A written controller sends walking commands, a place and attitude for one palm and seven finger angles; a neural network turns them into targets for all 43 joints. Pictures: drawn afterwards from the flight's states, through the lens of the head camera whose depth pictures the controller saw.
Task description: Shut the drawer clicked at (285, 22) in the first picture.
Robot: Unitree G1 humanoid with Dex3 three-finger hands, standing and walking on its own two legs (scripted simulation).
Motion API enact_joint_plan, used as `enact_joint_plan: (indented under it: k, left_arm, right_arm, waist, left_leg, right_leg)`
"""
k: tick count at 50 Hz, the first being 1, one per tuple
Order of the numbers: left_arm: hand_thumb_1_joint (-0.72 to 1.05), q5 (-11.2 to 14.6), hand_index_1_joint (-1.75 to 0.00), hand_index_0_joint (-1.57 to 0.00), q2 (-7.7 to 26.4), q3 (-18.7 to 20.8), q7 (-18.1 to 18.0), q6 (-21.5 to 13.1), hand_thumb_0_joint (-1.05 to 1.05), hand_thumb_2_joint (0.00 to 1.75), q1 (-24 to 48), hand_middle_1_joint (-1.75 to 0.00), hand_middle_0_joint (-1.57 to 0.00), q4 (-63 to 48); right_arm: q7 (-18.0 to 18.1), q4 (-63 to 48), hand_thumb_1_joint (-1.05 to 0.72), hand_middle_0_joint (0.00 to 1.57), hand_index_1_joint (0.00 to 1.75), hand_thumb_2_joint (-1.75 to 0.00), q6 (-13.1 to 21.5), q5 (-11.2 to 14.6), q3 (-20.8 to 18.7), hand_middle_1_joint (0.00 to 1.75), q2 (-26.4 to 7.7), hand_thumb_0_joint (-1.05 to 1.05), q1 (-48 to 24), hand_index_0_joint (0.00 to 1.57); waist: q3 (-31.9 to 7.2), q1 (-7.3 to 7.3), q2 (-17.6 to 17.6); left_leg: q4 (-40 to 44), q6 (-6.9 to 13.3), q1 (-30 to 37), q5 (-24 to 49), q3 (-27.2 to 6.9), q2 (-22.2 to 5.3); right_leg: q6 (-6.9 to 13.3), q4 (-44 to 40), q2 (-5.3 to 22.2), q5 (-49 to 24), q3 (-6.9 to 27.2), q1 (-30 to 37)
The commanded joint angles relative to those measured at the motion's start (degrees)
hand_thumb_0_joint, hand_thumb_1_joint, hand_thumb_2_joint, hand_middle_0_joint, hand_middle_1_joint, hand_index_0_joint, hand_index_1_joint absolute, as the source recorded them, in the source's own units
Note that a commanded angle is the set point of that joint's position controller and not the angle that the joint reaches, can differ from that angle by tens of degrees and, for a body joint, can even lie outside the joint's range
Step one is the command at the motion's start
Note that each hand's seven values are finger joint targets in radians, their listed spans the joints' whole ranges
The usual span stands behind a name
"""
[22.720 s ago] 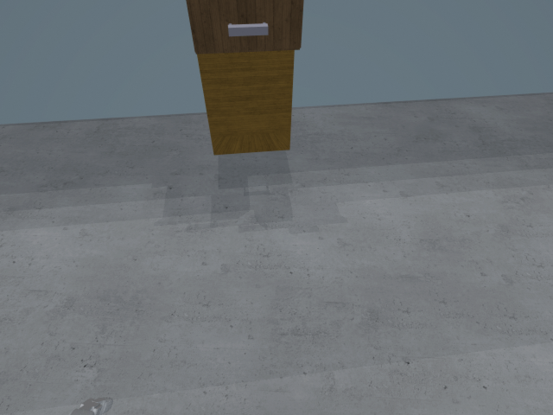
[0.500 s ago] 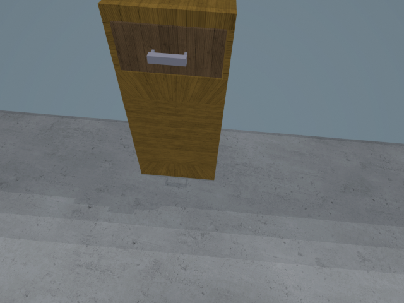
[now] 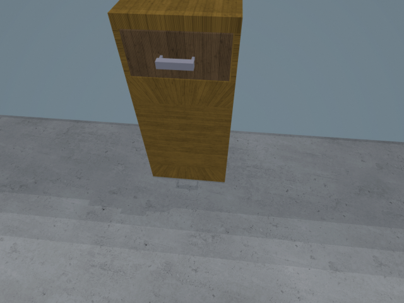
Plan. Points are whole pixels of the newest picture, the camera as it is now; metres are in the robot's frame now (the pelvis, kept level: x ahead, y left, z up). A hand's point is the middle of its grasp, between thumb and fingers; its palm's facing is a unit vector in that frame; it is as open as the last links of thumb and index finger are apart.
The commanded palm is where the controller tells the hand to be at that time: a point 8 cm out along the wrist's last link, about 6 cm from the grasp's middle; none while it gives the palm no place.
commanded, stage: let the arm hang, fingers relaxed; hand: left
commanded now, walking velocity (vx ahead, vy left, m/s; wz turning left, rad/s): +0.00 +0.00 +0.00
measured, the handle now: (176, 61) +0.88 +0.15 +0.02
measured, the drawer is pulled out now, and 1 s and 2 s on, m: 0.00 0.00 0.00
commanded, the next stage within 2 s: look to check the result in 0.32 s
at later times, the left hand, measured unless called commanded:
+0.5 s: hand out of the picture +0.02 +0.16 -0.17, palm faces +0.03 -0.98 -0.21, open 7.4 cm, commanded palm none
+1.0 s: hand out of the picture +0.02 +0.14 -0.17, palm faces +0.04 -0.98 -0.19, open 7.4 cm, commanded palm none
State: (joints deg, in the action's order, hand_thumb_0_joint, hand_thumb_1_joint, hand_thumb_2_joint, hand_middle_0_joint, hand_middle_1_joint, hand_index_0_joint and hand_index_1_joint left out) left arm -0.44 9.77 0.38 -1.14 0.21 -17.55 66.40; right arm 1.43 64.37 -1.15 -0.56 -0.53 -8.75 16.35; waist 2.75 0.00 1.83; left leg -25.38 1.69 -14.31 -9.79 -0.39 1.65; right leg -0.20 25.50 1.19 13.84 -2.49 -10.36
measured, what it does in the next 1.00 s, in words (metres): stands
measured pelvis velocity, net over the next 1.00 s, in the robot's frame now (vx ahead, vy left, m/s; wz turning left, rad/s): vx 0.02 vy -0.03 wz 0.00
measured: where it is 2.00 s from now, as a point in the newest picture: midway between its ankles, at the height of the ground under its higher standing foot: outside the picture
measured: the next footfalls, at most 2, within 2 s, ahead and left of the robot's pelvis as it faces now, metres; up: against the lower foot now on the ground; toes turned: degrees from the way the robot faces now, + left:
none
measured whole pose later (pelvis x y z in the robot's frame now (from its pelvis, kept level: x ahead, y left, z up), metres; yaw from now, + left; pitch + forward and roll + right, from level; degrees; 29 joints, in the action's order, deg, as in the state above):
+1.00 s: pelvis +0.02 -0.03 +0.00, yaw +0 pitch -2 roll +0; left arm -0.1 8.3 0.8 -1.4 -0.6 -14.5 65.9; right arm 2.2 65.5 -0.7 -0.5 -0.5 -8.6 14.1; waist 3.4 -0.3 1.2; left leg -24.5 -0.9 -11.5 -11.4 -1.7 -0.6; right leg 2.0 23.1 -1.2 14.9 -3.6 -6.7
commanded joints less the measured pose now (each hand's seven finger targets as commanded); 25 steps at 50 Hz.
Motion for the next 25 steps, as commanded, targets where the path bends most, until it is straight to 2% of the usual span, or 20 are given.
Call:
enact_joint_plan:
  k: [1,4,8,11,14,16,18,22,25]
  left_arm:
    - [0.9,-0.21,-0.3,-0.2,5.68,1.06,-0.74,-0.52,0.0,0.9,-3.21,-0.3,-0.2,-1.31]
    - [0.9,-0.27,-0.3,-0.2,5.44,1.13,-0.81,-0.6,0.0,0.9,-2.65,-0.3,-0.2,-1.57]
    - [0.9,-0.16,-0.3,-0.2,4.92,1.25,-0.76,-0.69,0.0,0.9,-1.34,-0.3,-0.2,-1.92]
    - [0.9,-0.1,-0.3,-0.2,5.24,1.41,-0.73,-0.84,0.0,0.9,-1.1,-0.3,-0.2,-2.11]
    - [0.9,-0.08,-0.3,-0.2,5.83,1.6,-0.76,-1.08,0.0,0.9,-0.77,-0.3,-0.2,-2.4]
    - [0.9,0.04,-0.3,-0.2,5.68,1.54,-0.76,-1.12,0.0,0.9,-0.48,-0.3,-0.2,-2.26]
    - [0.9,0.1,-0.3,-0.2,5.69,1.55,-0.76,-1.0,0.0,0.9,-0.05,-0.3,-0.2,-2.26]
    - [0.9,0.14,-0.3,-0.2,5.7,1.55,-0.8,-1.03,0.0,0.9,-0.36,-0.3,-0.2,-1.99]
    - [0.9,0.13,-0.3,-0.2,5.7,1.56,-0.87,-1.0,0.0,0.9,-0.3,-0.3,-0.2,-1.79]
  right_arm:
    - [0.6,-1.35,-0.9,0.2,0.3,-0.9,0.98,-0.38,-1.15,0.3,-5.57,0.0,3.75,0.2]
    - [0.65,-1.4,-0.9,0.2,0.3,-0.9,1.03,-0.37,-1.21,0.3,-5.41,0.0,3.33,0.2]
    - [0.69,-1.14,-0.9,0.2,0.3,-0.9,1.08,-0.52,-1.04,0.3,-4.95,0.0,2.98,0.2]
    - [0.74,-1.17,-0.9,0.2,0.3,-0.9,1.13,-0.51,-1.08,0.3,-4.95,0.0,2.64,0.2]
    - [0.8,-1.24,-0.9,0.2,0.3,-0.9,1.2,-0.41,-1.21,0.3,-5.51,0.0,2.74,0.2]
    - [0.82,-0.97,-0.9,0.2,0.3,-0.9,1.21,-0.45,-1.08,0.3,-5.35,0.0,2.56,0.2]
    - [0.88,-0.67,-0.9,0.2,0.3,-0.9,1.18,-0.44,-1.0,0.3,-5.47,0.0,2.69,0.2]
    - [0.99,-0.48,-0.9,0.2,0.3,-0.9,1.2,-0.38,-0.99,0.3,-5.56,0.0,2.63,0.2]
    - [1.06,-0.3,-0.9,0.2,0.3,-0.9,1.21,-0.29,-0.98,0.3,-5.41,0.0,2.6,0.2]
  waist:
    - [2.82,-0.17,-1.69]
    - [3.19,-0.13,-0.76]
    - [3.26,-0.4,-1.74]
    - [2.77,-0.31,-0.55]
    - [1.3,-0.31,-1.92]
    - [1.22,-0.39,-2.03]
    - [1.48,-0.46,-0.6]
    - [0.86,-0.35,-1.93]
    - [0.71,-0.36,-1.63]
  left_leg:
    - [6.56,1.15,0.36,-2.66,-6.5,-6.12]
    - [6.0,0.91,0.81,-0.94,-6.11,-6.05]
    - [5.55,0.55,1.11,-0.03,-5.47,-5.82]
    - [4.77,0.42,1.55,1.84,-4.97,-5.79]
    - [3.86,0.27,2.34,4.18,-4.6,-5.87]
    - [3.8,0.16,2.79,4.89,-4.39,-5.95]
    - [4.09,0.07,2.76,4.83,-4.48,-6.17]
    - [3.88,0.11,3.24,5.88,-4.56,-6.26]
    - [3.86,0.14,3.89,6.99,-4.5,-6.53]
  right_leg:
    - [3.04,-6.42,4.03,4.12,4.21,-3.8]
    - [2.91,-6.46,3.87,3.12,4.25,-4.08]
    - [3.02,-7.19,4.16,3.1,4.6,-3.84]
    - [3.1,-7.6,4.44,1.61,5.0,-3.15]
    - [3.2,-7.69,4.56,-0.36,4.97,-1.81]
    - [3.25,-7.83,4.71,-1.29,5.06,-1.66]
    - [3.23,-7.57,4.54,-1.13,4.65,-1.44]
    - [3.21,-7.61,4.54,-2.65,4.5,-0.56]
    - [3.14,-7.27,4.57,-4.11,4.04,-0.25]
